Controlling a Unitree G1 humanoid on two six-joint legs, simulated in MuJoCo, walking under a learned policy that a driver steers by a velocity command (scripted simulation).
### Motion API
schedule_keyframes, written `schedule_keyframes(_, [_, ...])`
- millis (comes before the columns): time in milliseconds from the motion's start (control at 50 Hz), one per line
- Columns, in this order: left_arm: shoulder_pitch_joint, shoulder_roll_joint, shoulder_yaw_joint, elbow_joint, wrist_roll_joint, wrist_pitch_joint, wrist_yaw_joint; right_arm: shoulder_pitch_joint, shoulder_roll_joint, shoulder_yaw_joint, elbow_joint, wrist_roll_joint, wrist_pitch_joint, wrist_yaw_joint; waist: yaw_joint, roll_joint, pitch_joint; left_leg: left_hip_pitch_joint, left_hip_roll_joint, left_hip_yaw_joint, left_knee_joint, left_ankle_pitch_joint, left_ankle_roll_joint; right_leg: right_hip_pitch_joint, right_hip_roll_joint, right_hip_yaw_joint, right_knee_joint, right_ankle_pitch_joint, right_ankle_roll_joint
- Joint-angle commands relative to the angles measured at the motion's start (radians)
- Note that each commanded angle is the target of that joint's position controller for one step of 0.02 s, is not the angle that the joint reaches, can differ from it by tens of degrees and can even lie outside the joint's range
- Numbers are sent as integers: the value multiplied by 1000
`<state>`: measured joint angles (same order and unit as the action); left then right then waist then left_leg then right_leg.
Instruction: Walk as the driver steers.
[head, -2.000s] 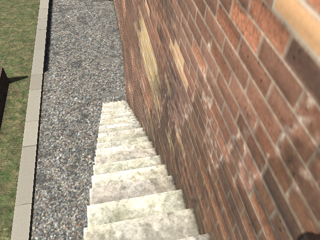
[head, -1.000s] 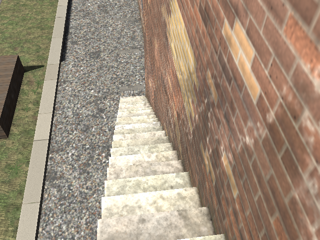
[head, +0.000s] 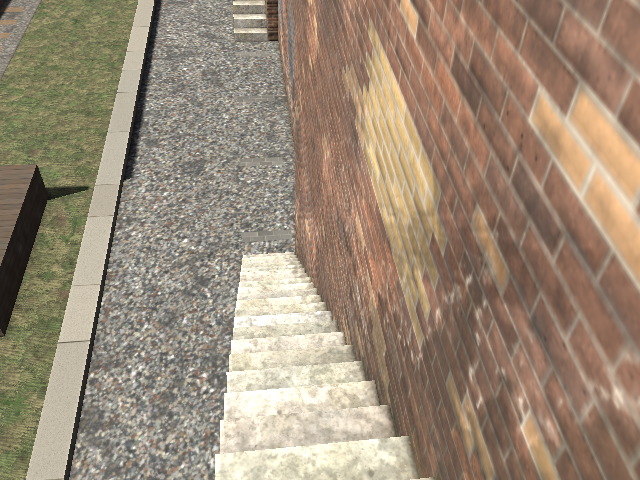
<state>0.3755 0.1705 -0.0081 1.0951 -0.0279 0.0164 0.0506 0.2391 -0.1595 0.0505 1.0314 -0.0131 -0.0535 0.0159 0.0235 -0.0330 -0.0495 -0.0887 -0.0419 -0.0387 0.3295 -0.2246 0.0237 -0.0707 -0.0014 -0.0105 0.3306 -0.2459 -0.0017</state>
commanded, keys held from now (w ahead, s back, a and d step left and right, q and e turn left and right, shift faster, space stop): no key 0.42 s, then w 0.36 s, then no key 0.22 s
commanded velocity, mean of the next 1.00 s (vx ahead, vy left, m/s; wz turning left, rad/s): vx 0.14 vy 0.00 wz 0.00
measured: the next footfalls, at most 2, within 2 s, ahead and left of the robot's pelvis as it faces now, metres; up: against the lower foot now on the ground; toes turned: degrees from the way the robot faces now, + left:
left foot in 1.10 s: +0.21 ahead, +0.03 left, -0.19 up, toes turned +0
right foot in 1.28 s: +0.14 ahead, -0.16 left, -0.01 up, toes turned +0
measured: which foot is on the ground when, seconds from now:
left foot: down 0.00-0.76, up 0.78-1.00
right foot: down 0.00-1.00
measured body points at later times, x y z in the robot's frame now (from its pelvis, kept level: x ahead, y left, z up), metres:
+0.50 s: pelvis -0.02 +0.02 +0.00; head -0.02 +0.03 +0.45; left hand -0.08 +0.26 -0.16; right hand -0.01 -0.21 -0.15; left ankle -0.03 +0.11 -0.75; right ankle -0.04 -0.12 -0.75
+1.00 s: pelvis +0.08 -0.03 -0.07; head +0.08 -0.03 +0.38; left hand -0.02 +0.22 -0.21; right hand +0.19 -0.29 -0.20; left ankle +0.18 +0.09 -0.78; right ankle -0.04 -0.12 -0.75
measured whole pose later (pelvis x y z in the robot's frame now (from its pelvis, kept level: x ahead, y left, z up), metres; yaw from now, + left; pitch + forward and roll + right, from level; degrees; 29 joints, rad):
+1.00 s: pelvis +0.08 -0.03 -0.07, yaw +0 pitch -1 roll +0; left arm 0.53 0.20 0.04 1.07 -0.02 -0.06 0.08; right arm 0.21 -0.27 -0.04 0.94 -0.04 -0.06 0.06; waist 0.06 0.01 0.00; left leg -0.48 -0.01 -0.02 0.68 0.34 0.01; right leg -0.20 0.04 -0.02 0.94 -0.72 -0.06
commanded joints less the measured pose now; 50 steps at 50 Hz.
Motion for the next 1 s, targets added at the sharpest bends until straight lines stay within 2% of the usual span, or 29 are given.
schedule_keyframes(20, [93, 95, 15, 12, 0, 9, -2, 76, -80, -18, -16, 1, -11, 6, -3, 69, 86, 19, 162, -145, -36, 507, -11, -55, -122, 102, -43, 225, 11])
schedule_keyframes(100, [49, 91, 12, 20, -2, 24, -8, 71, -96, -37, -18, 2, -10, 5, -2, 68, 68, 16, 155, -166, -83, 482, -20, -40, -117, 92, -58, 177, 8])
schedule_keyframes(120, [50, 77, 8, 34, -10, 29, -7, 84, -92, -39, -13, -7, -15, 10, -8, 60, 60, 27, 153, -168, -94, 430, -13, -43, -121, 94, -58, 164, 9])
schedule_keyframes(140, [41, 64, 4, 31, 2, 33, -10, 101, -86, -43, -5, -10, -17, 17, -13, 47, 55, 10, 152, -176, -111, 368, -5, -35, -122, 98, -59, 138, 3])
schedule_keyframes(220, [61, 82, 11, 47, 10, 36, -16, 96, -98, -56, -5, -22, -18, 30, -10, 46, 125, -61, 134, -198, -159, 101, -5, -74, -123, 89, -61, 86, -8])
schedule_keyframes(260, [74, 111, 31, 58, 27, 26, -12, 118, -103, -66, 3, -25, -24, 35, -17, 40, 155, -80, 141, -209, -190, 91, -3, -77, -117, 86, -59, 105, -15])
schedule_keyframes(320, [80, 92, 31, 58, 18, 20, -5, 121, -106, -73, 7, -13, -30, 32, -18, 56, 131, -43, 128, -197, -190, 106, -1, -77, -121, 84, -67, 118, -17])
schedule_keyframes(380, [81, 91, 35, 55, 18, 16, -2, 121, -98, -75, 7, -15, -28, 30, -22, 41, 122, -22, 123, -187, -178, 112, 7, -82, -123, 82, -75, 128, -18])
schedule_keyframes(400, [56, 104, 43, 43, 16, 13, 5, 110, -93, -72, 12, -4, -29, 24, -21, 27, 138, -25, 113, -176, -161, 120, 7, -95, -128, 88, -91, 156, -18])
schedule_keyframes(440, [67, 100, 45, 42, 18, 11, 9, 127, -100, -73, 22, -10, -29, 20, -28, 35, 104, -2, 101, -167, -157, 93, 9, -90, -115, 75, -87, 133, -21])
schedule_keyframes(520, [74, 118, 59, 16, 30, 13, 11, 124, -156, -97, 11, -19, -13, 18, -30, 98, 113, -21, 107, -223, -185, -262, 66, -152, -44, -11, 9, -74, -48])
schedule_keyframes(540, [72, 104, 51, 6, 23, 11, 3, 99, -156, -98, -4, -20, -6, 14, -27, 112, 113, -40, 117, -245, -176, -324, 78, -180, -50, -20, 25, -100, -48])
schedule_keyframes(600, [36, 119, 56, -21, 33, -1, 2, 158, -175, -116, -9, -18, 4, 7, -54, 105, 159, -53, 153, -304, -155, -445, 136, -268, -40, -47, 124, -159, -67])
schedule_keyframes(640, [31, 127, 55, -37, 37, -26, 6, 189, -167, -112, -20, -24, -2, -2, -53, 90, 153, -23, 176, -314, -103, -388, 157, -298, -57, -38, 151, -150, -58])
schedule_keyframes(660, [73, 118, 49, -25, 37, -34, 1, 211, -171, -120, -23, -40, 0, 1, -51, 105, 135, -19, 163, -305, -62, -392, 171, -279, -55, -33, 163, -166, -62])
schedule_keyframes(680, [65, 106, 41, -32, 26, -32, 4, 194, -173, -120, -49, -41, -2, 5, -45, 93, 163, -62, 154, -307, -32, -364, 171, -260, -53, -33, 172, -169, -61])
schedule_keyframes(720, [109, 192, 73, -34, -4, -43, -1, 104, -154, -107, -87, -38, -5, -3, 4, 42, 159, -172, 53, -187, 117, -236, 135, -107, -69, 33, 148, -46, -57])
schedule_keyframes(740, [159, 211, 83, -33, 5, -47, -3, 89, -150, -104, -93, -21, -2, -12, 30, -2, 164, -257, 3, -118, 243, -178, 106, -33, -81, 76, 153, 4, -78])
schedule_keyframes(780, [250, 238, 95, -14, 14, -54, -10, 64, -133, -95, -114, -19, -2, -26, 61, -115, 174, -463, -58, 29, 529, -206, 45, 53, -169, 256, 115, 78, -189])
schedule_keyframes(800, [285, 235, 103, -17, 34, -61, -13, 11, -165, -103, -127, -21, -4, -35, 84, -97, 220, -622, -37, 47, 633, -247, 19, 76, -260, 365, 77, 117, -256])
schedule_keyframes(820, [278, 226, 105, -22, 35, -76, -16, 1, -164, -105, -132, -41, -3, -33, 79, -105, 237, -681, 11, 32, 726, -315, -2, 54, -308, 406, 86, 231, -296])
schedule_keyframes(840, [254, 213, 101, -45, 35, -91, -18, 14, -183, -116, -120, -39, -8, -23, 64, -80, 247, -692, 32, 18, 757, -318, -13, 26, -300, 390, 106, 319, -295])
schedule_keyframes(880, [179, 174, 86, -65, 32, -82, 3, 51, -152, -111, -89, -32, 2, -8, 22, -85, 222, -590, 50, 13, 746, -218, -25, -75, -272, 312, 160, 438, -252])
schedule_keyframes(900, [153, 131, 68, -69, 33, -82, 8, 35, -166, -118, -85, -20, -2, -1, -2, -59, 225, -554, 60, -3, 605, 63, -29, -143, -198, 212, 264, 348, -218])
schedule_keyframes(920, [155, 81, 55, -50, 27, -81, 27, 7, -187, -120, -90, -28, -6, 16, 2, -81, 206, -559, 91, -70, 499, 328, -25, -146, -156, 187, 372, 147, -172])
schedule_keyframes(940, [125, 86, 48, -63, 18, -79, 39, 0, -170, -106, -92, -31, -16, 30, -12, -47, 171, -494, 59, -37, 439, 455, -14, -208, -127, 186, 438, 68, -153])
schedule_keyframes(960, [101, 116, 58, -75, -7, -78, 40, 59, -127, -89, -79, -44, -18, 52, -42, 23, 154, -287, 1, 49, 325, 676, -6, -394, -42, 79, 492, -32, -129])
schedule_keyframes(980, [90, 126, 66, -72, -15, -93, 40, 120, -65, -65, -67, -43, -17, 74, -48, 54, 138, -69, -54, 117, 286, 888, -15, -557, 5, 27, 519, -99, -108])
schedule_keyframes(1000, [97, 134, 70, -58, -9, -91, 33, 135, -22, -54, -90, -16, -2, 77, -45, -20, 133, 10, -49, 125, 213, 868, -10, -583, 7, 27, 543, -95, -116])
